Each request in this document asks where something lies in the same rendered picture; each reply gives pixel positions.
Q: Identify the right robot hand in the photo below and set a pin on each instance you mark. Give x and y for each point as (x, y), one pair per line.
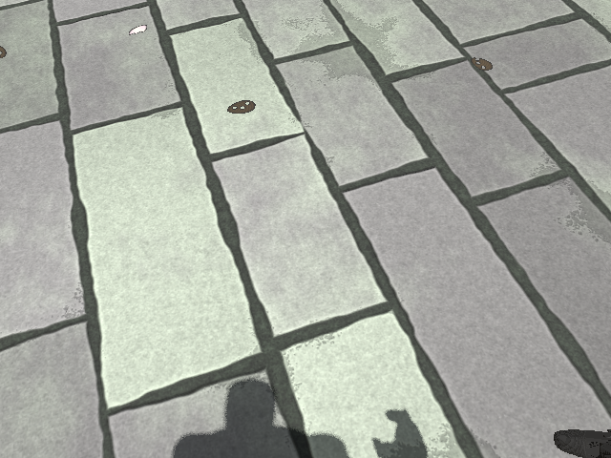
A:
(584, 443)

